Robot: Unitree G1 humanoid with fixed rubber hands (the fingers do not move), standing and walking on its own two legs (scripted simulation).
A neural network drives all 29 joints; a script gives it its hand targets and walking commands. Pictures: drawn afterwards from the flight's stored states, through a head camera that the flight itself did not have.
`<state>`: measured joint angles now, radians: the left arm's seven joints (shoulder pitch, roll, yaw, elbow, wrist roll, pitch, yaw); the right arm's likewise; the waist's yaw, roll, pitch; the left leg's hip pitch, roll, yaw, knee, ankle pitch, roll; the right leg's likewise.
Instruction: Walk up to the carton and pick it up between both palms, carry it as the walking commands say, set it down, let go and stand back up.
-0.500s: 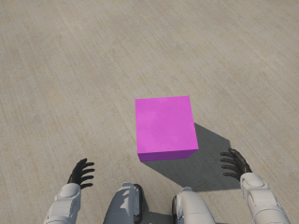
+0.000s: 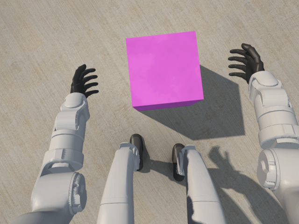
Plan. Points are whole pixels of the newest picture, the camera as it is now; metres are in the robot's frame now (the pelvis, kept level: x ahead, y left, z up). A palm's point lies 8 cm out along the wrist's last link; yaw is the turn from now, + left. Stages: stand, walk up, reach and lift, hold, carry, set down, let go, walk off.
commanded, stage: reach and lift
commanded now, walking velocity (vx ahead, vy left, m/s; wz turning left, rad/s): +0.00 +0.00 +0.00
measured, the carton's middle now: (162, 77) +0.55 -0.03 -0.53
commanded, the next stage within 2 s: none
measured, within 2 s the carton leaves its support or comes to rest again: neither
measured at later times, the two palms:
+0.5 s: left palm (83, 54) +0.52 +0.21 -0.15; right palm (246, 44) +0.54 -0.25 -0.15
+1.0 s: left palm (98, 74) +0.50 +0.21 -0.30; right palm (227, 61) +0.53 -0.25 -0.28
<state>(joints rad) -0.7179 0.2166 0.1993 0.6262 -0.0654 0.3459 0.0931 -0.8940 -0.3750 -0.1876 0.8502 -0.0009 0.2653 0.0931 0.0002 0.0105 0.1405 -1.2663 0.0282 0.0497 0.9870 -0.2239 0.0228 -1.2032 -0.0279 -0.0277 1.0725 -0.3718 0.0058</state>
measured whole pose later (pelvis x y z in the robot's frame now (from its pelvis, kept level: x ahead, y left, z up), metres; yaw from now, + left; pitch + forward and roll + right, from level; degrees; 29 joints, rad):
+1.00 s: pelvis -0.03 +0.00 -0.14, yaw -2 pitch +47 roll -1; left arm -1.25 0.32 0.35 0.75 -0.08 0.22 0.07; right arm -1.38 -0.51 -0.29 0.93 0.02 0.18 0.08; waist 0.04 0.01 0.17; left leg -2.01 0.06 0.03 1.51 -0.33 0.02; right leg -1.94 -0.01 -0.02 1.60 -0.48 0.00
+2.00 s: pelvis -0.04 -0.01 -0.29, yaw -1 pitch +38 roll +1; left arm -1.46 0.41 0.18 1.06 -0.24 0.12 0.11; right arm -1.51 -0.57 -0.11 1.10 0.15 0.12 0.01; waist 0.04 0.01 0.39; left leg -2.29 0.07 0.02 2.05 -0.42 0.02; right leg -2.21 -0.01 -0.01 2.17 -0.62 -0.02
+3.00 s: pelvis -0.04 -0.01 -0.28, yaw -1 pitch +35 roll +2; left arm -1.49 0.35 0.21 1.09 -0.23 0.11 0.09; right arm -1.54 -0.51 -0.02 1.12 0.20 0.15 0.03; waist 0.02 0.01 0.44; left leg -2.21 0.06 0.02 2.04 -0.43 0.01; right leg -2.14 -0.01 -0.01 2.17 -0.63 -0.03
